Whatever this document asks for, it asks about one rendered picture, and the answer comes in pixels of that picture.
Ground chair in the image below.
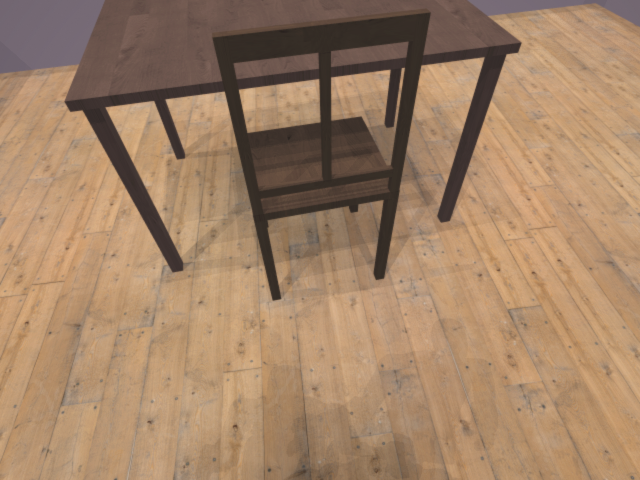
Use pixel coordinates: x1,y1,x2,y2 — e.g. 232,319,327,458
212,8,431,301

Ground table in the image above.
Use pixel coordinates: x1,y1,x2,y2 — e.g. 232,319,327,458
64,0,522,272

